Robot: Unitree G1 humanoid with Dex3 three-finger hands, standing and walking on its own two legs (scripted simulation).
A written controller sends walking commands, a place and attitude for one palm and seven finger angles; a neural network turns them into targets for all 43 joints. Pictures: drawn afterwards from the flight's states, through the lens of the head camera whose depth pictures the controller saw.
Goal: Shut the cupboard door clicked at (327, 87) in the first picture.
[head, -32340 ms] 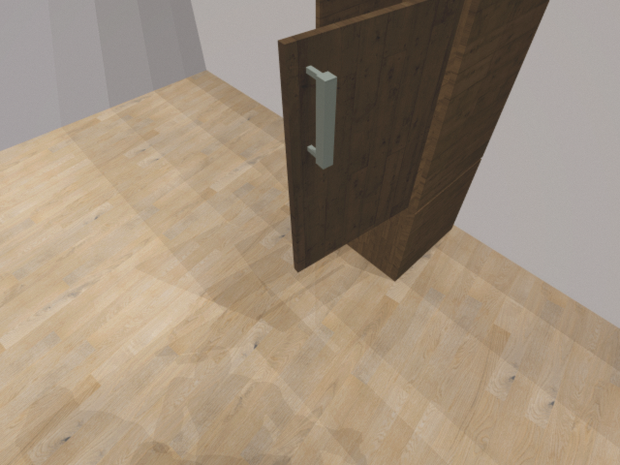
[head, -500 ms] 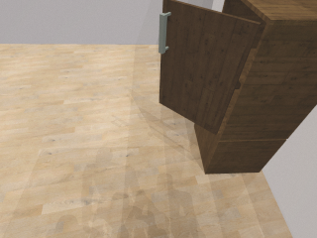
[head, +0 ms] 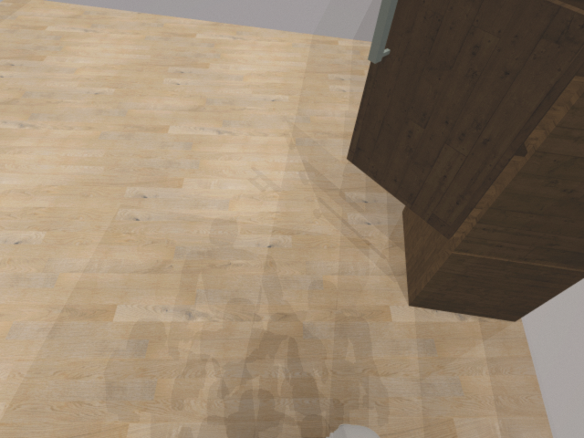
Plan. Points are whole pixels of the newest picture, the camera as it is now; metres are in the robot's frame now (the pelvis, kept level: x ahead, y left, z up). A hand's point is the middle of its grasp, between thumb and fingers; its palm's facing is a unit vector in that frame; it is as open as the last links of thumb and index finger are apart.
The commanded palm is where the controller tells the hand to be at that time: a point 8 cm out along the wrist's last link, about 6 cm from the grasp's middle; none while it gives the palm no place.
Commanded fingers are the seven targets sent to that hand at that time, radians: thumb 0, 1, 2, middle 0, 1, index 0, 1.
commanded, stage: walk to a spot facing it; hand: left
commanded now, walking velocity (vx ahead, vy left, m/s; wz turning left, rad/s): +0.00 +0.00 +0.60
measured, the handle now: (389, 20) +0.91 -0.19 +0.12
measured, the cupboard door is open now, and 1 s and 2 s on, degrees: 48 48 48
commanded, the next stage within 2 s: turn to face it in 1.52 s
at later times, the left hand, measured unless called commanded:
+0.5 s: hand out of the picture +0.03 +0.16 -0.16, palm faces +0.29 -0.91 -0.29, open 7.4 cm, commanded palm none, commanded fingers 0.00 0.90 0.90 -0.20 -0.30 -0.20 -0.30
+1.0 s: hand out of the picture +0.08 +0.24 -0.15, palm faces +0.57 -0.79 -0.22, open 7.4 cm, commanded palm none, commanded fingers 0.00 0.90 0.90 -0.20 -0.30 -0.20 -0.30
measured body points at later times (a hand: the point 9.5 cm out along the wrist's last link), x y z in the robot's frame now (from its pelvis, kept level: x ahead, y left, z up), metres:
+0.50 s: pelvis +0.01 -0.06 +0.00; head +0.07 -0.05 +0.45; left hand +0.01 +0.21 -0.14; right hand +0.14 -0.31 -0.15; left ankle -0.02 +0.08 -0.67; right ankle +0.00 -0.19 -0.74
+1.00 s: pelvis +0.11 +0.01 +0.00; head +0.14 +0.04 +0.45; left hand +0.05 +0.28 -0.13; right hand +0.26 -0.18 -0.14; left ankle -0.01 +0.08 -0.74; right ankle +0.26 -0.07 -0.71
